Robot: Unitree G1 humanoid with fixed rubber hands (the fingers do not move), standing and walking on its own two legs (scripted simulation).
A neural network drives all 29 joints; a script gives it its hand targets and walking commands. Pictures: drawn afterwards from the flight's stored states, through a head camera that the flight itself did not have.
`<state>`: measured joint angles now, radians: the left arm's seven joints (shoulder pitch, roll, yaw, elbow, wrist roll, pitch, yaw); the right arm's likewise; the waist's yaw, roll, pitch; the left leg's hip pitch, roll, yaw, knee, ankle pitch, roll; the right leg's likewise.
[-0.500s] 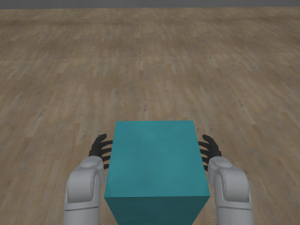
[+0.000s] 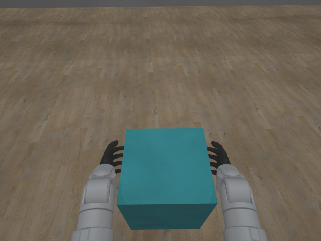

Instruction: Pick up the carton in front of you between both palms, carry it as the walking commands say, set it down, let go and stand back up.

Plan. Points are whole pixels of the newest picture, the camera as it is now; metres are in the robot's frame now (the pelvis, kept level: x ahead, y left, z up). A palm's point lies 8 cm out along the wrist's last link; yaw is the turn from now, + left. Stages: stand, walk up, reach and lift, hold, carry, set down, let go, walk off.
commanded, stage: carry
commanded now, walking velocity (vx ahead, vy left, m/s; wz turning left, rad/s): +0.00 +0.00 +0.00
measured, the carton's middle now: (165, 181) +0.29 +0.00 -0.04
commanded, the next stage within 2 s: hold in 0.26 s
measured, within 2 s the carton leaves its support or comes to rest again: neither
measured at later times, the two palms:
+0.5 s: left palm (106, 181) +0.25 +0.14 +0.04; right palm (229, 180) +0.25 -0.15 +0.04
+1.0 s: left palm (126, 182) +0.31 +0.12 -0.08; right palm (224, 189) +0.28 -0.18 -0.08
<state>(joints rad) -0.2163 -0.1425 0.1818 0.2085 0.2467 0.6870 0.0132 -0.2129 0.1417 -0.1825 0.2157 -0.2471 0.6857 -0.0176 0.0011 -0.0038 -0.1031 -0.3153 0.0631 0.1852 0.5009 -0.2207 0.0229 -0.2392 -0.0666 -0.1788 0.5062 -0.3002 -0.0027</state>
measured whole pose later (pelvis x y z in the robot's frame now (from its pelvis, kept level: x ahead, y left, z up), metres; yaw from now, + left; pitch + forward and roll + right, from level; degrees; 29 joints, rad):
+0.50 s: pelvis -0.02 -0.01 +0.01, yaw +0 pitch -7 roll +0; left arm -0.17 -0.13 0.14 0.12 0.24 0.73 0.02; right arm -0.17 0.14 -0.15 0.16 -0.23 0.71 -0.01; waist 0.01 -0.02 0.06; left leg -0.11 0.03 0.09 0.37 -0.14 0.01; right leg -0.05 -0.01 -0.06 0.39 -0.23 -0.01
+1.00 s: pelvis -0.08 +0.00 -0.05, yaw -6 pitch +9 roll +0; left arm -0.68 -0.18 0.57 0.61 0.49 0.35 -0.05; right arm -0.68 0.15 -0.55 0.67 -0.44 0.33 0.03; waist 0.03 -0.03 0.13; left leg -0.73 -0.02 -0.01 0.83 -0.26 0.01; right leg -0.71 0.05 0.04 0.87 -0.32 -0.02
